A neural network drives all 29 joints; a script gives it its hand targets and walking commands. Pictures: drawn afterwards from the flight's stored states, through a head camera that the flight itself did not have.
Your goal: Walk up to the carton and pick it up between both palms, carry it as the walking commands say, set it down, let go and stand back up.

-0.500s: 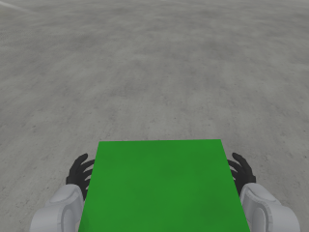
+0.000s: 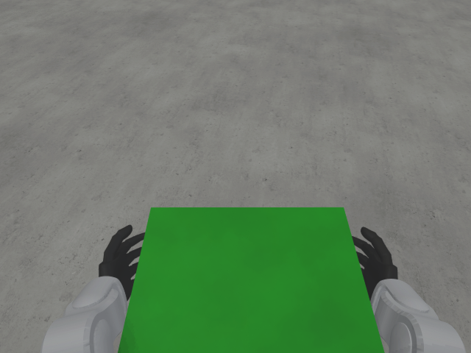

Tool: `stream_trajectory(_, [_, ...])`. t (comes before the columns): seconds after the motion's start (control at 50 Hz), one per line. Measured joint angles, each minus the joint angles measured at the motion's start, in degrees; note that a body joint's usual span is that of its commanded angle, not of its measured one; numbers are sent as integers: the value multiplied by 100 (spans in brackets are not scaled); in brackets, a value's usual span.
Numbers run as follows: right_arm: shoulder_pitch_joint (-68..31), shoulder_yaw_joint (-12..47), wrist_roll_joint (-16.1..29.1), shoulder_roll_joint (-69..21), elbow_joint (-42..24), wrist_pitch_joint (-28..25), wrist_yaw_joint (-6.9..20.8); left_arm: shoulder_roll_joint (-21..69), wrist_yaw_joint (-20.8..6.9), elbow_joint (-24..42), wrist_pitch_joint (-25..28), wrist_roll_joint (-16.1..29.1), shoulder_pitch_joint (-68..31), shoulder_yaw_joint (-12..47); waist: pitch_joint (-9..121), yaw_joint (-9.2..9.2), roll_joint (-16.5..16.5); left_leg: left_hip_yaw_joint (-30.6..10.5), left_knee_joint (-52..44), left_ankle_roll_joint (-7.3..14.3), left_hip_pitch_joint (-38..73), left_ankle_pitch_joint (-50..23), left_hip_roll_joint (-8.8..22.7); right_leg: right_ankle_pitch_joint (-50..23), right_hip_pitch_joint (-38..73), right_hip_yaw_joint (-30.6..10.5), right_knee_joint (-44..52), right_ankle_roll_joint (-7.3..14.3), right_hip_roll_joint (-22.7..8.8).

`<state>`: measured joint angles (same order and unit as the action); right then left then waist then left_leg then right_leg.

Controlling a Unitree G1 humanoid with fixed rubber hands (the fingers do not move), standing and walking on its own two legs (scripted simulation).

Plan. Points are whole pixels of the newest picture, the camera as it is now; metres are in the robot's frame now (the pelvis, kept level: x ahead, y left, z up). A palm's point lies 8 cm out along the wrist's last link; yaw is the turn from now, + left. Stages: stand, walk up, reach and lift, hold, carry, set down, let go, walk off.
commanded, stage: carry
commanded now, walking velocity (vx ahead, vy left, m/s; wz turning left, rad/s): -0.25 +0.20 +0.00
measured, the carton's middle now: (246, 303) +0.23 +0.00 +0.01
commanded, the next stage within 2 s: none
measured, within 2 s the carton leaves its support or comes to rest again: neither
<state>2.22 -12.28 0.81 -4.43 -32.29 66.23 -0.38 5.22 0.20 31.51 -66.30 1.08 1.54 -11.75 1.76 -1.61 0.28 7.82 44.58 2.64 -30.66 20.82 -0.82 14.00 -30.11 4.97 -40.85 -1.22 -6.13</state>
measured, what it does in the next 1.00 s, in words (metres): walks backwards: left foot, then right foot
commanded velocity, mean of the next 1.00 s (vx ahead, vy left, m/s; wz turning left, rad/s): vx -0.25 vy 0.20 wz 0.00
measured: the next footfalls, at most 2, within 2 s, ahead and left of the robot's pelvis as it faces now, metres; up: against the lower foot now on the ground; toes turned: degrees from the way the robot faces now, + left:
left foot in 0.08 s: +0.05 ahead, +0.12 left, +0.00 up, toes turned +7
right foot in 0.42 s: -0.14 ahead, -0.03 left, +0.00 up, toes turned -10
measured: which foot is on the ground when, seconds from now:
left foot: up 0.00-0.06, down 0.08-0.42, up 0.44-0.78, down 0.80-1.00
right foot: down 0.00-0.12, up 0.14-0.40, down 0.42-0.80, up 0.82-1.00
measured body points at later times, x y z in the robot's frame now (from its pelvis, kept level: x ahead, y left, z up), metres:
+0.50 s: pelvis -0.13 +0.08 +0.02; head -0.14 +0.05 +0.47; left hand +0.11 +0.24 +0.10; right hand +0.09 -0.13 +0.09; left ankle -0.04 +0.16 -0.67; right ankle -0.18 -0.02 -0.71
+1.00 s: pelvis -0.29 +0.22 +0.02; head -0.28 +0.23 +0.47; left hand -0.06 +0.41 +0.08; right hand -0.06 +0.04 +0.09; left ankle -0.23 +0.33 -0.71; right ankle -0.34 +0.12 -0.63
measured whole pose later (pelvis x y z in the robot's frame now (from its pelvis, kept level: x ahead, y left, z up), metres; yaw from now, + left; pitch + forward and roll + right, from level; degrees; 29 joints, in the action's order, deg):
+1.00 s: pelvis -0.29 +0.22 +0.02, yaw -1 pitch +4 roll +0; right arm 5.8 -11.9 0.4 -7.2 -33.6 65.1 -0.5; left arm 3.1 0.0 32.8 -66.8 2.3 4.1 -11.1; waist 3.0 -1.8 -1.9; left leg 4.4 31.8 1.5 -25.5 10.4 1.5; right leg 28.0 -31.7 3.8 -67.0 -2.7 -0.8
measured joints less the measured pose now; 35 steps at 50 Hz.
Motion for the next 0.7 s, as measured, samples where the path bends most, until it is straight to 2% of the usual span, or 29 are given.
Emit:
stream_trajectory(0.04, [36, -9, 70, 67, 11, -6, 29, 82, 4, 34, 16, -54, 68, 23, 6, 58, -106, -112, 269, -88, 14, 324, 33, -140, -31, -18, 122, -40, -84])
stream_trajectory(0.06, [44, -15, 104, 82, 14, -15, 37, 106, 6, 77, 20, -76, 105, 31, 16, 96, -159, -161, 105, -107, 139, 273, 83, -231, -42, -31, 205, -80, -118])
stream_trajectory(0.08, [46, -24, 133, 89, 5, -29, 44, 123, 7, 133, 20, -97, 134, 40, 32, 134, -199, -205, -216, -118, 330, 162, 141, -317, -66, -45, 264, -122, -144])
stream_trajectory(0.12, [24, -50, 162, 52, 15, -89, 55, 76, -11, 187, 27, -112, 119, 68, -11, 231, -369, -27, -617, -43, 438, -574, 80, -432, -105, -119, 302, -174, -303])
stream_trajectory(0.14, [11, -46, 155, 24, 25, -95, 54, 25, -18, 199, 25, -114, 132, 85, -10, 241, -368, 0, -633, 31, 406, -666, 66, -91, -191, -142, 104, -163, -286])
stream_trajectory(0.18, [19, -12, 96, -70, 53, -96, 48, -88, -24, 199, -6, -81, 157, 79, 9, 226, -243, 11, -682, 151, 352, -707, 145, 881, -493, -193, -1130, -116, -46])
stream_trajectory(0.22, [98, 7, 20, -164, 41, -90, 43, -152, -27, 156, -54, -17, 161, 54, 57, 193, -156, 26, -887, 220, 356, -851, 174, 1152, -634, -187, -2297, -72, 177])
stream_trajectory(0.26, [168, 1, -18, -202, -17, -68, 40, -166, -23, 124, -79, 29, 153, 52, 122, 153, -105, 65, -1142, 249, 361, -1076, 157, 1180, -497, -130, -2791, -65, 335])
stream_trajectory(0.32, [192, 8, -24, -157, -116, -19, 37, -157, -19, 135, -77, 45, 142, 81, 243, 111, -32, 158, -1480, 343, 326, -1385, 75, 1398, 143, 13, -2122, -34, 449])
stream_trajectory(0.38, [123, 66, -59, -84, -134, 27, 31, -173, -17, 125, -73, 50, 99, 78, 381, 103, 69, 306, -1766, 429, 227, -1680, -22, 1615, 945, 146, -631, 83, 489])
stream_trajectory(0.42, [73, 115, -87, -16, -106, 53, 14, -174, -16, 68, -74, 54, 52, 69, 458, 77, 135, 440, -1896, 432, 128, -1860, -83, 1189, 1466, 238, 638, 187, 444])
stream_trajectory(0.44, [83, 140, -98, 66, -32, 55, 15, -123, -11, -40, -44, 27, 48, 78, 456, 47, 213, 426, -1764, 249, 52, -1556, -59, 1001, 1433, 220, 721, 243, 448])
stream_trajectory(0.46, [136, 168, -102, 119, 25, 74, 15, -77, -5, -108, -58, -3, 81, 83, 463, 33, 180, 324, -1305, 35, -87, -949, -91, 881, 1369, 163, 700, 270, 384])
stream_trajectory(0.5, [189, 178, -71, 146, 51, 148, 0, 24, 1, -100, -72, -25, 227, 52, 398, 72, 40, -45, 100, -236, -432, -247, -189, 684, 1339, 41, 775, 246, 194])
stream_trajectory(0.54, [151, 140, 1, 107, 39, 160, -12, 99, -7, 26, -14, -37, 379, 12, 279, 154, -31, -412, 1273, -392, -633, -174, -196, 485, 1327, -62, 908, 171, 38])
stream_trajectory(0.58, [76, 105, 83, 51, 8, 108, -5, 117, -27, 169, 48, -36, 423, -31, 158, 230, -58, -701, 1859, -517, -636, -123, -106, 324, 1244, -139, 951, 98, -82])
stream_trajectory(0.64, [-25, 109, 140, 58, -91, 39, -36, 101, -56, 304, 118, -22, 358, -59, 53, 291, -53, -903, 1678, -625, -356, 126, 116, 144, 1042, -192, 930, -10, -230])
stream_trajectory(0.7, [-83, 123, 169, 135, -164, 15, -49, 107, -60, 364, 132, -30, 271, -49, 34, 296, -77, -813, 828, -649, 121, 375, 302, -40, 820, -209, 918, -140, -374])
